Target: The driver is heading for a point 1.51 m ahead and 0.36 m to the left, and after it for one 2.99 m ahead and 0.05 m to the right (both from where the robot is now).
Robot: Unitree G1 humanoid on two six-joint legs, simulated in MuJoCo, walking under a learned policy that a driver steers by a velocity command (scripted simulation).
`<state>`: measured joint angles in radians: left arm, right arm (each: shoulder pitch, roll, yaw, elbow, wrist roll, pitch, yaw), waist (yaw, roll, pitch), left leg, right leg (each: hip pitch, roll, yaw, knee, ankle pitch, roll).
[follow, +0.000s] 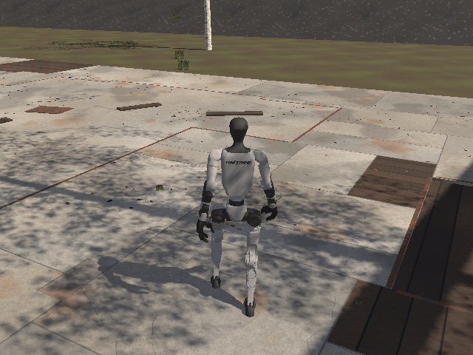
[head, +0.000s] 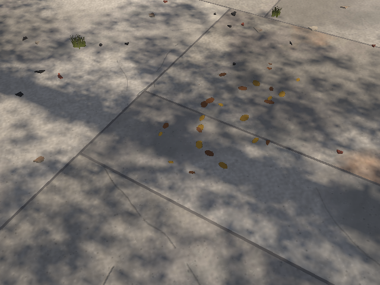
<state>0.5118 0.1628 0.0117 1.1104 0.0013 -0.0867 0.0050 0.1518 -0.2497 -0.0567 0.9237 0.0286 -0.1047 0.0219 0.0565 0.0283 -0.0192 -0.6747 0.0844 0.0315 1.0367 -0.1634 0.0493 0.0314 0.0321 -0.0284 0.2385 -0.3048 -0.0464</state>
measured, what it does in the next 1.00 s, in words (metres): walks ahead: left foot, then right foot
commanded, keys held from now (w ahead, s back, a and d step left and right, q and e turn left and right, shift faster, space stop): w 0.44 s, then no key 0.56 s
